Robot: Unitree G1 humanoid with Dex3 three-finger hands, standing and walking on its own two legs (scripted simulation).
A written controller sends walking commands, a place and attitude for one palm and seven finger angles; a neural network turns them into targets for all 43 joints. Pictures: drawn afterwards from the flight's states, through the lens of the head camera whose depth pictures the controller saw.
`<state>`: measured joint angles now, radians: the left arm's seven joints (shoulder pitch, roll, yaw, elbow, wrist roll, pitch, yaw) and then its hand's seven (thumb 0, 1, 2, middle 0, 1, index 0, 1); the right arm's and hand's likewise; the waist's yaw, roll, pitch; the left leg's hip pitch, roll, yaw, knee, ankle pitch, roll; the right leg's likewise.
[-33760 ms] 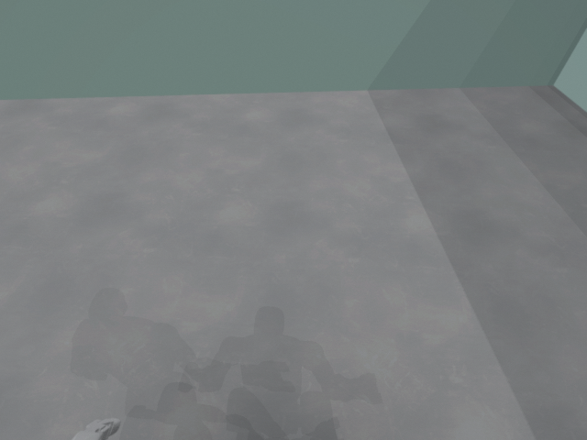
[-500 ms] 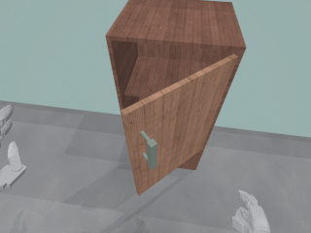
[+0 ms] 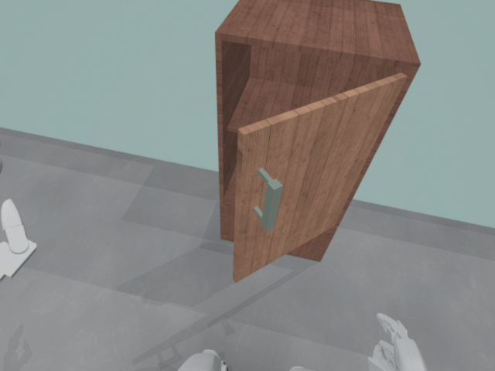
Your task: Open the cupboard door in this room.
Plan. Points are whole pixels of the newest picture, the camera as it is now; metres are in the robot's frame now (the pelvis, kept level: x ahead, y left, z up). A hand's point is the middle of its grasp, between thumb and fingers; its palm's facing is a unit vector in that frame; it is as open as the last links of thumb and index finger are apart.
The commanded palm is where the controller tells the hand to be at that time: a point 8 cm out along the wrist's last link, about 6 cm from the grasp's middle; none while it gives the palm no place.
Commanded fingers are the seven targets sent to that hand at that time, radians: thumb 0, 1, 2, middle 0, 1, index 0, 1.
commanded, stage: step back with the hand held close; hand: left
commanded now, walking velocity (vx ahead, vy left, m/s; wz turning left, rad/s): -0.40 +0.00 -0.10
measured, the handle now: (265, 200) +0.44 +0.00 -0.01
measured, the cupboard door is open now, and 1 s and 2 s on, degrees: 45 45 45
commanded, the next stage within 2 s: stop stepping back and stand still in 0.20 s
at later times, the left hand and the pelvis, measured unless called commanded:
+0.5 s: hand out of the picture +0.12 +0.24 +0.19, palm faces +0.38 -0.83 -0.41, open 7.4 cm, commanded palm +0.06 +0.27 +0.20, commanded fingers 0.00 0.90 0.90 -0.20 -0.30 -0.20 -0.30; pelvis -0.11 -0.01 +0.01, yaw -5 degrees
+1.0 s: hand out of the picture +0.03 +0.22 +0.18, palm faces +0.42 -0.81 -0.41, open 7.4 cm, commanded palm -0.03 +0.27 +0.20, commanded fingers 0.00 0.90 0.90 -0.20 -0.30 -0.20 -0.30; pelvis -0.19 -0.02 +0.02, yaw -3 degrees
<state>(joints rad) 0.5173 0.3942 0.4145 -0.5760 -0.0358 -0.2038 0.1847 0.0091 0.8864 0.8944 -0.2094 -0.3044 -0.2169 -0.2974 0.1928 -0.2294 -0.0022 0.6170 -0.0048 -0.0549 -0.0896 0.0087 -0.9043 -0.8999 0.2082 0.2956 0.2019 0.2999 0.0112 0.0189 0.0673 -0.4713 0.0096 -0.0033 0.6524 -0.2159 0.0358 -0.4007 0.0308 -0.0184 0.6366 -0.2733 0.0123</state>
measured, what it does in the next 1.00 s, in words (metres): walks backwards: right foot, then left foot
